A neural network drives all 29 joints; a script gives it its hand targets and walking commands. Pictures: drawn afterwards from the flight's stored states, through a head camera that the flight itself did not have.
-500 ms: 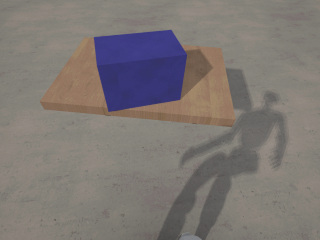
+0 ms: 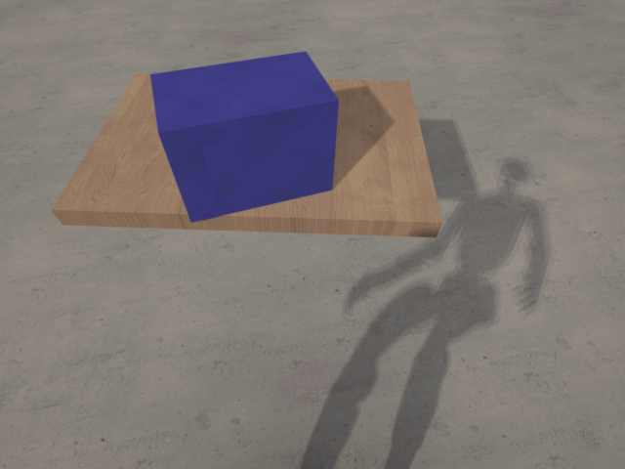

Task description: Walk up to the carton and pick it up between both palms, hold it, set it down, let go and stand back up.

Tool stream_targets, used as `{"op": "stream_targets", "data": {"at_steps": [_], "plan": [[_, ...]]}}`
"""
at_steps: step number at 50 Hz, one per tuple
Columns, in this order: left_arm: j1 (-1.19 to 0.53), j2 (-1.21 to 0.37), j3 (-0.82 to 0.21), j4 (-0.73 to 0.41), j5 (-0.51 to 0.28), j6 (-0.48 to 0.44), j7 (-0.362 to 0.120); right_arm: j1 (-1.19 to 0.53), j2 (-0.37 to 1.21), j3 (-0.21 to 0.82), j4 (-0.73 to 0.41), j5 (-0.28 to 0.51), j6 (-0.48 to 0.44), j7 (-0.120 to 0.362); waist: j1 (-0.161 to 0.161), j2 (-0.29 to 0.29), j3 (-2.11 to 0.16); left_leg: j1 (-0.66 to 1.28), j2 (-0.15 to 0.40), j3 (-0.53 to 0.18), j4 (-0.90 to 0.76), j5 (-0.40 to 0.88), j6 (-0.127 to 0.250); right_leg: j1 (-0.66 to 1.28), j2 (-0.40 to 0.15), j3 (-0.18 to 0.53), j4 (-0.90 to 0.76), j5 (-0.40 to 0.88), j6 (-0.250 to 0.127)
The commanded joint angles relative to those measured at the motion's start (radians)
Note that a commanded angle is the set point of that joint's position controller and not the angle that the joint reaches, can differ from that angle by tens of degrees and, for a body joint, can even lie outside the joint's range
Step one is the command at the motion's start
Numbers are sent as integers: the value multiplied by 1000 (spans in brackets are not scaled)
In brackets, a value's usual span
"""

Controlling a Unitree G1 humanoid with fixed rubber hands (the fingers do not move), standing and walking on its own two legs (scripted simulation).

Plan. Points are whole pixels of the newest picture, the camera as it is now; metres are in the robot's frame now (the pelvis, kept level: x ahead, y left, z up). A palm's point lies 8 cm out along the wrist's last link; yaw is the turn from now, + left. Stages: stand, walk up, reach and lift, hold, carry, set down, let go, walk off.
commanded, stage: walk up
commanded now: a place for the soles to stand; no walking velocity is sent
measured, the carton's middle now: (248, 136) +0.74 +0.14 -0.01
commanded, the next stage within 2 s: none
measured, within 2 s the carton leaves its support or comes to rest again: neither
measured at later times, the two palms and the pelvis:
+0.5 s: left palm out of the picture +0.10 +0.31 -0.10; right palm out of the picture +0.11 -0.32 -0.10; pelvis +0.03 -0.01 +0.00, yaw -1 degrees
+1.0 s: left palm out of the picture +0.10 +0.31 -0.09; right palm out of the picture +0.11 -0.32 -0.10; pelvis +0.03 -0.01 +0.00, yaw -1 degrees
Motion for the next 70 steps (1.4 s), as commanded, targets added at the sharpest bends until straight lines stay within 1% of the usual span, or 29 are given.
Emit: {"op": "stream_targets", "data": {"at_steps": [1,3,6,8,9,10,12,15,17,19,20,23,26,29,36,38,40,43,46,48,50,52,54,57,61,63,65,67,70], "plan": [[-29,208,51,-25,6,0,3,-88,-281,-90,-56,-35,-40,-19,-5,109,-58,2,344,-324,-406,-186,212,-48,-12,-47,238,-250,-19],[40,195,53,6,6,-7,-6,-141,-252,-79,-71,-37,-37,-15,40,108,-33,-42,255,-193,-320,-115,164,38,-23,-63,103,-202,-33],[66,203,58,19,9,-40,-2,-71,-234,-68,-63,-25,-24,-7,22,77,-136,40,120,-60,-87,79,85,150,-32,2,-106,92,-58],[57,256,67,14,20,-56,12,-38,-176,-55,-71,-3,-12,-5,4,-82,-213,-65,0,-5,103,-35,23,254,-194,337,-175,244,-153],[50,271,64,29,20,-56,17,-32,-175,-51,-52,-3,0,-3,11,-112,-215,-110,-53,-64,99,-242,23,269,-231,468,-225,82,-208],[21,294,64,18,25,-54,18,-18,-186,-54,-41,-10,1,-6,4,-147,-185,-122,-46,-106,103,-299,28,238,-254,516,-250,-6,-237],[5,270,52,28,24,-51,24,-29,-185,-51,-19,-5,-11,-6,1,-162,-151,-119,-28,-119,-17,-245,29,267,-231,437,-215,127,-219],[-60,199,34,10,3,-47,20,42,-179,-63,28,-14,-43,-10,-55,-90,-257,172,22,-91,-184,193,40,156,-165,199,-81,496,-126],[-72,165,22,-4,-10,-45,17,44,-218,-76,22,-23,-49,-17,-52,33,-306,299,125,-153,-205,364,79,50,-71,69,52,403,-66],[-63,169,22,3,-11,-34,16,-48,-244,-72,-9,-24,-43,-19,-15,54,-214,224,236,-205,-215,311,151,3,-15,-32,48,55,-29],[-38,173,23,15,-6,-33,16,-73,-246,-73,-8,-22,-38,-15,0,61,-173,178,241,-177,-208,297,154,38,-17,-47,3,-41,-34],[-5,193,32,34,4,-44,11,-84,-223,-63,-16,-14,-28,-12,3,52,-185,141,135,-72,-135,241,92,127,-54,15,-72,216,-62],[24,227,39,28,7,-59,23,-58,-190,-53,-18,-4,-24,-13,-1,-16,-265,99,41,-28,-25,242,43,208,-156,201,-62,456,-152],[-30,228,34,26,8,-55,27,-62,-172,-53,-6,-8,-24,-9,-23,-60,-249,135,29,-54,-76,138,45,155,-172,230,-93,421,-161],[-46,185,25,22,0,-48,20,-69,-228,-64,6,-15,-29,-11,-15,37,-212,187,153,-89,-155,244,114,60,-49,21,5,259,-58],[-14,194,28,33,5,-51,20,-106,-217,-63,-12,-11,-23,-9,-2,12,-213,142,117,-54,-102,192,100,106,-74,63,-37,286,-77],[-3,230,35,27,12,-58,22,-115,-198,-57,-24,-7,-16,-5,3,-44,-233,93,40,-16,-30,109,54,160,-139,195,-104,326,-134],[-30,248,41,30,12,-55,27,-79,-167,-46,-5,-10,-13,-2,-12,-98,-202,62,-23,-55,-69,-58,39,156,-195,323,-180,254,-181],[-80,203,29,13,4,-50,20,-39,-190,-57,28,-19,-27,-1,-42,-46,-191,192,48,-77,-176,51,62,29,-137,182,-132,237,-111],[-82,169,17,11,-3,-46,14,-54,-231,-67,25,-19,-35,-3,-29,41,-205,222,145,-158,-248,77,110,-1,-45,59,-20,206,-50],[-52,168,22,24,1,-47,14,-85,-239,-66,11,-19,-33,-5,-13,59,-188,196,208,-167,-226,178,149,22,-24,-4,7,137,-31],[-7,183,25,38,3,-53,15,-109,-231,-64,1,-15,-26,-5,3,58,-217,177,156,-92,-151,194,118,87,-47,23,-46,206,-51],[0,220,35,36,8,-60,18,-115,-203,-57,-8,-12,-20,-5,-1,-5,-233,114,64,-18,-55,179,67,158,-110,135,-92,353,-102],[-17,243,39,37,7,-58,25,-87,-174,-47,0,-7,-15,-3,-11,-61,-235,105,2,-43,-65,48,38,162,-183,273,-145,353,-163],[-79,188,21,17,-1,-50,19,-50,-212,-61,29,-18,-27,-3,-40,0,-220,226,97,-100,-191,110,82,20,-89,118,-66,290,-76],[-61,173,19,32,-1,-46,15,-71,-226,-63,22,-16,-29,-4,-25,50,-213,214,174,-153,-228,135,126,30,-36,29,-13,199,-39],[-34,190,25,37,4,-49,17,-95,-231,-63,12,-16,-26,-6,-8,39,-207,174,173,-128,-193,154,130,71,-40,16,-27,181,-42],[-11,200,30,41,6,-54,17,-120,-218,-61,-1,-17,-19,-4,-2,33,-209,135,111,-57,-123,129,98,116,-71,69,-76,256,-72],[15,247,44,48,10,-62,23,-102,-175,-52,-6,-8,-5,-2,6,-98,-233,34,-17,-31,-9,-52,34,205,-194,320,-187,268,-169]]}}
